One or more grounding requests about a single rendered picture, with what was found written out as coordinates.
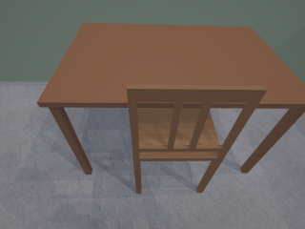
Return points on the chair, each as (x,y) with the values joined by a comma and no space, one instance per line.
(185,134)

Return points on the table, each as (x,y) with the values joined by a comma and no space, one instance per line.
(103,58)

